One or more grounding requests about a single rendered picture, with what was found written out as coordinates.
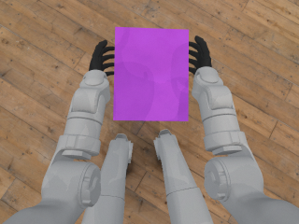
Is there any robot right upper arm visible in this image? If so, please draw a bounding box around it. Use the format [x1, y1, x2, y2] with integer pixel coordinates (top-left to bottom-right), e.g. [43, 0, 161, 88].
[204, 155, 299, 224]

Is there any right robot forearm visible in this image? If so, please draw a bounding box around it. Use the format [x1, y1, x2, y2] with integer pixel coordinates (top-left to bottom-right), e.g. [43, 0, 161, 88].
[192, 66, 264, 185]

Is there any robot left upper arm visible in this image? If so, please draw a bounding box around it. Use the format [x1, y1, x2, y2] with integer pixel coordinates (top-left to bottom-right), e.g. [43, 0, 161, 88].
[2, 160, 101, 224]

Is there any left robot thigh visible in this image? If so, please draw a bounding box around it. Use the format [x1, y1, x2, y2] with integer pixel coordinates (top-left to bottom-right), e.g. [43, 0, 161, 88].
[81, 137, 134, 224]

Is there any right robot shin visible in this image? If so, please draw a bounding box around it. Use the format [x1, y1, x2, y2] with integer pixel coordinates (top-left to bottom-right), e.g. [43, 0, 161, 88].
[158, 129, 178, 141]

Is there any left robot forearm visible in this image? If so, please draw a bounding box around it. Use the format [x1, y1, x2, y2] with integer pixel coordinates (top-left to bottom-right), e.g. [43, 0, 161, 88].
[41, 69, 111, 198]

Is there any carton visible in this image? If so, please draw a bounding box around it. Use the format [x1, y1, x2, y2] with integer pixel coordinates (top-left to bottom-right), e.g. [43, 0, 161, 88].
[113, 27, 189, 121]

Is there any right robot hand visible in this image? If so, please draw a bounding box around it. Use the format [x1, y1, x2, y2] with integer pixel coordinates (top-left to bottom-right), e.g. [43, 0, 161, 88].
[189, 35, 212, 75]

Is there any left robot hand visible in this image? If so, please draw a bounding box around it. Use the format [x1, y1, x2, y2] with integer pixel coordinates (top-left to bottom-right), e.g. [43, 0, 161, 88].
[89, 40, 115, 77]

